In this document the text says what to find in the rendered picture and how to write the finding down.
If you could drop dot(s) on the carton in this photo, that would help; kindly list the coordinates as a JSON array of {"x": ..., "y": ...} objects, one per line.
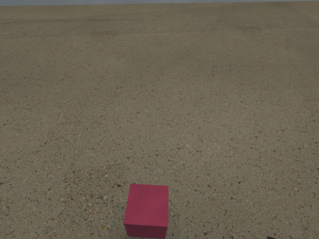
[{"x": 147, "y": 211}]

